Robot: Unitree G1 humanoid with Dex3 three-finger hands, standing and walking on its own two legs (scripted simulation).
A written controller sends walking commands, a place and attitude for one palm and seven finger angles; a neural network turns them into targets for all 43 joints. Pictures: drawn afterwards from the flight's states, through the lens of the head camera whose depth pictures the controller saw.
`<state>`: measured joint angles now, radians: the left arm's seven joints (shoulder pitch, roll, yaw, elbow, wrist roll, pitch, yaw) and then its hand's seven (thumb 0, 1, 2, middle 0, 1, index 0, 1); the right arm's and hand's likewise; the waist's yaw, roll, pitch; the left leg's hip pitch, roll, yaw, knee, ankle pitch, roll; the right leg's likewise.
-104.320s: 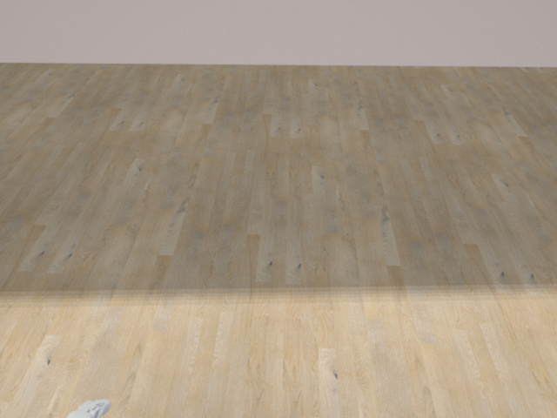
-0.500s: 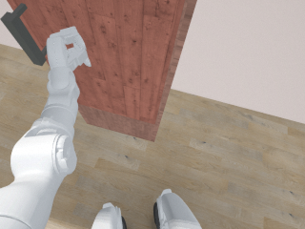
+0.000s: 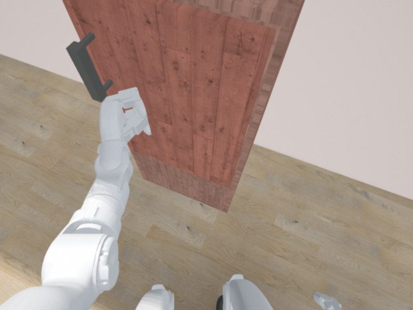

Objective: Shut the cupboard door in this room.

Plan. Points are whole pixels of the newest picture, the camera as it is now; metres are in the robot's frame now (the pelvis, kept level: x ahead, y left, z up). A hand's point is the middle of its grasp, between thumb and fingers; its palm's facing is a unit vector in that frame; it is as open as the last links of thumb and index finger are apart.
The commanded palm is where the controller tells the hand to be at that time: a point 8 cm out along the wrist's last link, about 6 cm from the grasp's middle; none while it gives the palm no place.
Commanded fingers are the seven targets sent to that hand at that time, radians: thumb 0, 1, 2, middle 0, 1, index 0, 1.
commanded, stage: draw the hand back to the body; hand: left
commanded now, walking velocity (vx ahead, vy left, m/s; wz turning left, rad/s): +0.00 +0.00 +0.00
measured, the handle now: (94, 68) +0.62 +0.22 +0.06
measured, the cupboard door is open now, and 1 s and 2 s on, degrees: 0 0 0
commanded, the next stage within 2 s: step back with the hand held close in 1.60 s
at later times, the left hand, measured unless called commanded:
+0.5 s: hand (93, 145) +0.37 +0.16 +0.13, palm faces +0.05 -1.00 -0.03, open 3.1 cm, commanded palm +0.32 +0.21 +0.14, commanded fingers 0.00 0.90 0.90 -1.16 -1.35 -1.16 -1.35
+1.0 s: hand out of the picture +0.26 +0.25 +0.19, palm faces +0.34 -0.89 -0.31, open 4.4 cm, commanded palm +0.21 +0.29 +0.22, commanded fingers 0.00 0.90 0.90 -0.47 -0.60 -0.47 -0.60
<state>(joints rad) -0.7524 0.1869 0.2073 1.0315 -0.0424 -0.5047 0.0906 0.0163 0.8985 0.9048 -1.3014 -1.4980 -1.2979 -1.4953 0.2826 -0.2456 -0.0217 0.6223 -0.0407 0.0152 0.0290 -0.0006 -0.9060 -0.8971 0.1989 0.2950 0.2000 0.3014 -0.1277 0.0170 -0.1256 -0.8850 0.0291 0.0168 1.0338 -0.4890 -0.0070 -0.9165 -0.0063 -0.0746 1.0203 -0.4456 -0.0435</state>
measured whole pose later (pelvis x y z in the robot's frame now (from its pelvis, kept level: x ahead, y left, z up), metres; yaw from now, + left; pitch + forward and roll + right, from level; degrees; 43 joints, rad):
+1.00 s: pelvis +0.02 +0.02 +0.08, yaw +1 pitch -3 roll +0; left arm 0.26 0.29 0.19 -0.17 -0.06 -0.03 0.09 0.02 0.90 0.90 -0.74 -0.88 -0.74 -0.88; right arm 0.17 -0.21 0.06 0.59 0.01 -0.03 -0.09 0.01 -0.90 -0.90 0.20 0.30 0.20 0.30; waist 0.05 0.06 0.01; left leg -0.08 -0.01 0.02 0.41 -0.27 0.02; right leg -0.12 -0.01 -0.07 0.42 -0.24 -0.01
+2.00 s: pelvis +0.00 +0.02 +0.07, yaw +0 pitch +0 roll +0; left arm 0.54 0.38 0.38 -0.41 -0.06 -0.14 0.12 0.01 0.89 0.90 -0.21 -0.30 -0.21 -0.30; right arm 0.20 -0.25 -0.02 0.60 0.01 -0.01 -0.10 0.01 -0.90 -0.90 0.20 0.30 0.20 0.30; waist 0.01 0.06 -0.01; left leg -0.23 -0.01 0.03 0.48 -0.26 0.02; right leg -0.25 -0.02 -0.06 0.46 -0.21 0.00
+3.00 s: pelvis -0.08 +0.03 +0.05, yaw +2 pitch +2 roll -1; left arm 0.50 0.41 0.44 -0.54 -0.02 -0.25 0.18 0.01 0.89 0.90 -0.21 -0.30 -0.21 -0.30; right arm 0.22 -0.20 -0.02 0.62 -0.02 -0.05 -0.07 0.01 -0.90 -0.90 0.20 0.30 0.20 0.30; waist -0.02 -0.03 -0.01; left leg -0.50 -0.01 0.02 0.71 -0.33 0.03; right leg -0.47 0.00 -0.03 0.58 -0.14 0.00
